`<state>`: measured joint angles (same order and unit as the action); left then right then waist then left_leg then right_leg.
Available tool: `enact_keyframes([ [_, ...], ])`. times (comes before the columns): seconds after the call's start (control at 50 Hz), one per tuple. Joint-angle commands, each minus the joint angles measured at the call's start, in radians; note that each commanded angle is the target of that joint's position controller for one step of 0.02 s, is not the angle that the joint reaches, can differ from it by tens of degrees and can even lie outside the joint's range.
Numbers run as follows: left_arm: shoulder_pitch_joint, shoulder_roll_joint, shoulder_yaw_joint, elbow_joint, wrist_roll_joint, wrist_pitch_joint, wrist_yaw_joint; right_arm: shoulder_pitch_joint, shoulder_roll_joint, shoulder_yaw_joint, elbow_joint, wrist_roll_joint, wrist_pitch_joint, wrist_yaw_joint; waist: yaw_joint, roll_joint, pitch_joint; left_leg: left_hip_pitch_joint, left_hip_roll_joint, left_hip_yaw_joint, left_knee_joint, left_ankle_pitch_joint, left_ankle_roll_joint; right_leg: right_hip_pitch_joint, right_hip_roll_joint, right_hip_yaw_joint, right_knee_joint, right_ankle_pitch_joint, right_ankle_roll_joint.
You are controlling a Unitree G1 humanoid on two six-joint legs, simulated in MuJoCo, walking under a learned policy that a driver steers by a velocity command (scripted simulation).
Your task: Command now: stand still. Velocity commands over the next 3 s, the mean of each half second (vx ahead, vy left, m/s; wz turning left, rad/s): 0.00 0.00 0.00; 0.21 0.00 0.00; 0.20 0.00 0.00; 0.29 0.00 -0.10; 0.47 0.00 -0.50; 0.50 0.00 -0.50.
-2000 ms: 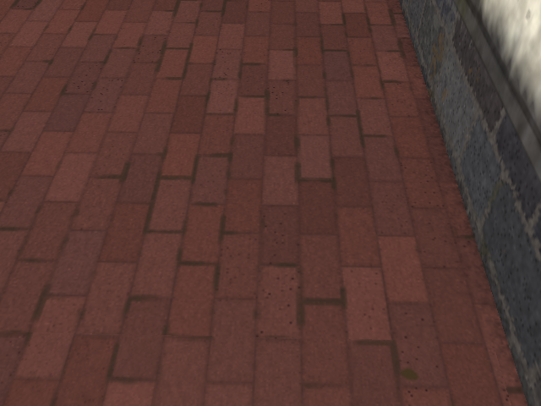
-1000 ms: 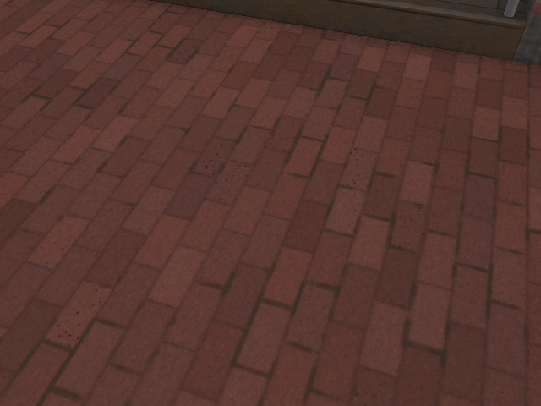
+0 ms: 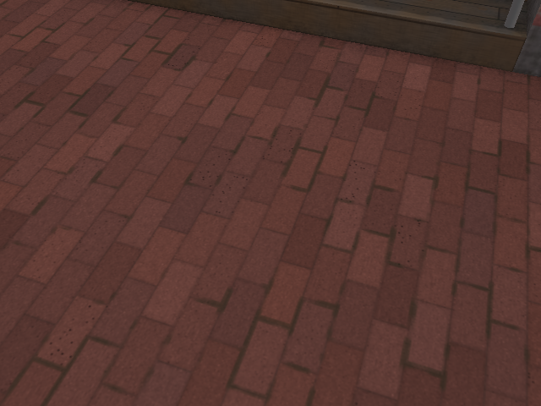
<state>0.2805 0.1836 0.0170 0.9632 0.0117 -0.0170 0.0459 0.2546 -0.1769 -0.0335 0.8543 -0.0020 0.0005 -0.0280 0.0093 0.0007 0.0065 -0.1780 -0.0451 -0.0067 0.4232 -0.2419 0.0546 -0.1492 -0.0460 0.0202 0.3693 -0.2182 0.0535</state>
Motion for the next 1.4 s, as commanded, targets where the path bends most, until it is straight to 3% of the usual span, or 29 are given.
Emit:
enact_keyframes([
  [0.02, 0.05, 0.078, 0.016, -0.025, -0.001, -0.008, 0.004, 0.015, -0.089, -0.024, -0.038, 0.002, -0.01, -0.004, 0.0, 0.008, 0.003, -0.024, 0.09, -0.082, -0.101, 0.173, 0.042, 0.023, -0.016, 0.007, -0.037, 0.134, -0.074],
  [0.6, 0.191, 0.028, 0.012, 0.064, -0.006, 0.001, 0.014, 0.105, -0.062, -0.037, 0.069, 0.011, 0.007, -0.014, -0.001, -0.001, 0.054, 0.002, 0.079, -0.07, -0.13, 0.244, 0.037, 0.047, -0.021, -0.013, -0.062, 0.142, -0.051],
  [0.62, 0.201, 0.027, 0.013, 0.069, -0.01, 0.003, 0.016, 0.117, -0.07, -0.041, 0.074, 0.013, 0.008, -0.016, -0.003, 0.008, 0.04, 0.013, 0.07, -0.07, -0.137, 0.124, 0.044, 0.041, -0.006, -0.03, -0.046, 0.061, -0.056],
  [0.64, 0.213, 0.055, 0.015, 0.039, -0.005, 0.022, -0.087, 0.11, -0.12, -0.06, 0.077, -0.006, -0.009, 0.083, -0.023, 0.039, 0.097, 0.03, 0.092, -0.132, -0.242, -0.216, 0.037, -0.028, -0.004, -0.009, -0.087, -0.123, -0.036],
  [0.66, 0.146, 0.108, 0.043, 0.011, 0.019, 0.035, -0.118, 0.128, -0.199, -0.096, 0.076, -0.019, -0.023, 0.115, -0.045, 0.079, 0.163, -0.006, 0.144, -0.212, -0.293, -0.409, 0.088, -0.098, 0.027, -0.049, -0.008, -0.233, -0.048],
  [0.7, 0.109, 0.081, 0.052, -0.037, 0.052, 0.02, -0.113, 0.202, -0.211, -0.114, 0.081, -0.032, -0.058, 0.097, -0.08, 0.126, 0.16, 0.103, 0.321, -0.445, -0.324, -0.522, 0.211, -0.28, 0.006, -0.026, 0.142, -0.247, -0.082],
  [0.74, 0.043, 0.043, 0.047, -0.087, 0.071, -0.022, -0.076, 0.21, -0.132, -0.087, 0.056, -0.053, -0.113, 0.032, -0.106, 0.146, 0.13, 0.149, 0.428, -0.568, -0.358, -0.425, 0.28, -0.433, -0.035, 0.078, 0.473, -0.302, -0.122],
  [0.78, 0.067, 0.023, 0.048, -0.112, 0.059, -0.048, -0.067, 0.133, -0.088, -0.068, 0.014, -0.066, -0.142, 0.0, -0.073, 0.113, 0.087, 0.148, 0.379, -0.454, -0.353, -0.338, 0.252, -0.486, -0.029, 0.084, 0.702, -0.274, -0.148],
  [0.82, 0.031, 0.02, 0.054, -0.148, 0.056, -0.049, -0.073, 0.08, -0.083, -0.06, 0.0, -0.055, -0.144, -0.004, -0.04, 0.071, 0.087, 0.113, 0.28, -0.289, -0.362, -0.24, 0.178, -0.428, -0.034, 0.031, 0.557, -0.203, -0.143],
  [0.88, 0.001, -0.012, 0.038, -0.175, 0.038, -0.055, -0.094, 0.017, -0.177, -0.069, -0.017, -0.029, -0.111, 0.014, -0.021, 0.084, 0.086, -0.042, 0.198, -0.144, -0.326, -0.058, 0.154, -0.114, 0.01, -0.047, 0.252, -0.184, -0.095],
  [0.92, 0.122, 0.044, 0.046, -0.13, 0.011, -0.088, -0.104, 0.037, -0.221, -0.072, -0.005, -0.042, -0.074, 0.047, 0.021, 0.012, 0.102, -0.076, 0.256, -0.197, -0.244, -0.079, 0.194, 0.037, 0.016, -0.03, 0.022, 0.109, -0.091],
  [0.94, 0.144, 0.076, 0.055, -0.121, 0.014, -0.098, -0.099, 0.025, -0.222, -0.076, 0.008, -0.049, -0.071, 0.063, 0.04, 0.02, 0.083, -0.098, 0.23, -0.193, -0.173, -0.023, 0.201, 0.11, 0.032, -0.036, 0.034, 0.149, -0.097],
  [0.96, 0.238, 0.128, 0.069, -0.115, 0.028, -0.114, -0.095, 0.045, -0.171, -0.061, 0.02, -0.066, -0.085, 0.07, 0.083, -0.034, 0.005, -0.145, 0.152, -0.136, 0.022, -0.035, 0.158, 0.23, -0.019, 0.026, 0.066, 0.153, -0.145],
  [0.98, 0.472, 0.23, 0.086, -0.073, 0.051, -0.122, -0.082, 0.084, -0.033, -0.028, -0.024, -0.059, -0.117, 0.08, 0.122, -0.275, -0.168, -0.352, -0.05, -0.006, 0.394, -0.247, 0.078, 0.502, -0.273, 0.425, 0.003, 0.166, -0.396],
  [1.0, 0.53, 0.234, 0.082, -0.064, 0.081, -0.124, -0.087, -0.081, -0.048, -0.039, -0.064, -0.055, -0.154, 0.082, 0.192, -0.267, 0.026, -0.646, -0.093, -0.126, 0.616, -0.346, 0.082, 0.453, -0.365, 0.703, -0.148, -0.139, -0.433],
  [1.02, 0.386, 0.201, 0.072, -0.089, 0.064, -0.136, -0.09, -0.178, -0.065, -0.042, -0.082, -0.036, -0.163, 0.071, 0.162, -0.199, 0.138, -0.759, -0.023, -0.178, 0.799, -0.25, 0.128, 0.334, -0.337, 0.603, -0.195, -0.397, -0.361],
  [1.04, 0.264, 0.136, 0.05, -0.126, 0.041, -0.13, -0.087, -0.148, -0.103, -0.054, -0.062, -0.039, -0.162, 0.06, 0.112, -0.172, 0.13, -0.721, 0.019, -0.113, 0.883, -0.185, 0.14, 0.246, -0.288, 0.476, -0.209, -0.4, -0.33],
  [1.06, 0.194, 0.074, 0.022, -0.154, 0.035, -0.127, -0.083, -0.125, -0.117, -0.066, -0.063, -0.049, -0.155, 0.053, 0.062, -0.132, 0.103, -0.638, 0.057, -0.087, 0.861, -0.14, 0.139, 0.168, -0.266, 0.372, -0.22, -0.211, -0.324],
  [1.1, 0.083, 0.03, 0.005, -0.206, 0.033, -0.123, -0.067, -0.128, -0.1, -0.065, -0.079, -0.045, -0.128, 0.052, -0.014, -0.064, 0.066, -0.503, 0.117, -0.063, 0.75, -0.105, 0.078, 0.07, -0.236, 0.238, -0.231, 0.196, -0.304],
  [1.16, 0.04, 0.103, 0.026, -0.225, 0.016, -0.114, -0.068, -0.186, -0.046, -0.042, -0.108, -0.034, -0.108, 0.082, -0.015, -0.059, 0.026, -0.335, 0.121, 0.045, 0.439, 0.042, -0.029, -0.007, -0.119, 0.035, -0.209, 0.456, -0.249],
  [1.2, 0.108, 0.161, 0.049, -0.199, 0.01, -0.108, -0.091, -0.254, -0.049, -0.038, -0.132, -0.037, -0.096, 0.101, 0.008, -0.089, 0.028, -0.229, 0.093, 0.076, 0.323, 0.115, -0.064, -0.074, -0.123, 0.022, -0.176, 0.572, -0.255],
  [1.24, 0.134, 0.184, 0.061, -0.187, -0.007, -0.114, -0.106, -0.238, -0.113, -0.048, -0.119, -0.027, -0.091, 0.093, -0.005, -0.069, 0.035, -0.238, 0.082, 0.059, 0.202, 0.23, -0.059, 0.003, -0.172, 0.065, -0.12, 0.668, -0.269],
  [1.28, 0.117, 0.163, 0.052, -0.184, -0.031, -0.109, -0.119, -0.251, -0.153, -0.056, -0.103, -0.011, -0.103, 0.079, -0.044, -0.05, -0.014, -0.07, 0.031, 0.096, 0.041, 0.491, 0.002, -0.005, -0.112, 0.047, -0.033, 0.76, -0.206],
  [1.3, 0.157, 0.164, 0.054, -0.176, -0.023, -0.099, -0.131, -0.205, -0.204, -0.074, -0.086, -0.003, -0.11, 0.066, -0.048, -0.016, -0.073, 0.089, 0.019, 0.11, 0.069, 0.614, 0.051, -0.04, -0.054, 0.016, 0.021, 0.805, -0.154],
  [1.32, 0.348, 0.079, 0.034, -0.172, -0.014, -0.095, -0.123, -0.169, -0.259, -0.074, -0.09, 0.008, -0.11, 0.065, 0.03, 0.132, -0.31, 0.405, 0.19, -0.042, 0.165, 1.012, 0.246, -0.112, 0.012, -0.025, 0.142, 0.554, -0.057],
  [1.34, 0.386, 0.053, 0.015, -0.159, -0.004, -0.091, -0.122, -0.089, -0.209, -0.058, -0.082, 0.004, -0.094, 0.066, -0.007, 0.154, -0.455, 0.597, 0.356, -0.256, 0.165, 1.108, 0.367, -0.223, 0.048, -0.013, 0.35, 0.168, 0.005],
  [1.36, 0.158, 0.086, 0.014, -0.177, -0.037, -0.073, -0.055, 0.093, -0.193, -0.064, -0.008, -0.01, -0.061, 0.035, -0.15, 0.08, -0.346, 0.535, 0.446, -0.343, 0.122, 1.281, 0.37, -0.344, 0.082, 0.011, 0.671, -0.298, 0.048],
  [1.38, 0.134, 0.065, 0.013, -0.201, -0.042, -0.067, -0.029, 0.072, -0.193, -0.052, 0.011, 0.0, -0.063, 0.025, -0.114, 0.077, -0.349, 0.489, 0.465, -0.364, 0.085, 1.277, 0.341, -0.407, 0.062, 0.092, 0.805, -0.52, 0.055],
  [1.4, 0.116, 0.079, 0.015, -0.199, -0.043, -0.06, -0.018, -0.027, -0.178, -0.046, -0.005, 0.014, -0.068, 0.02, -0.081, 0.059, -0.264, 0.37, 0.427, -0.304, 0.056, 1.163, 0.294, -0.434, 0.018, 0.125, 0.783, -0.507, 0.048],
])
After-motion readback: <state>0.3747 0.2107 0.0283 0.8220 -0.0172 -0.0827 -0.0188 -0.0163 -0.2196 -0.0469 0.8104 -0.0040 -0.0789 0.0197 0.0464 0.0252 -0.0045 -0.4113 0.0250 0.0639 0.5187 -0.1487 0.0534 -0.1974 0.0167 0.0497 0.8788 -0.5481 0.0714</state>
